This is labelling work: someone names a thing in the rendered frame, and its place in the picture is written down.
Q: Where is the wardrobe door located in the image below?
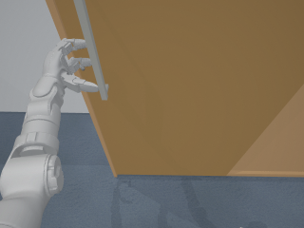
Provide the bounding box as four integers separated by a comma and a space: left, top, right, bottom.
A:
55, 0, 304, 177
231, 85, 304, 172

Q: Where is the handle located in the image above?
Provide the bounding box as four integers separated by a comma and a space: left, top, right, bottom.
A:
73, 0, 109, 101

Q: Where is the robot left upper arm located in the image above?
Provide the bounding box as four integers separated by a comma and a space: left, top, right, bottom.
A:
0, 153, 65, 228

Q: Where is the robot left forearm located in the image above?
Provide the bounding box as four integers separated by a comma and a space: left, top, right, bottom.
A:
0, 76, 66, 198

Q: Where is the left robot hand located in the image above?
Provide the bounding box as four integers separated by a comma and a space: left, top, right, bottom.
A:
42, 38, 99, 93

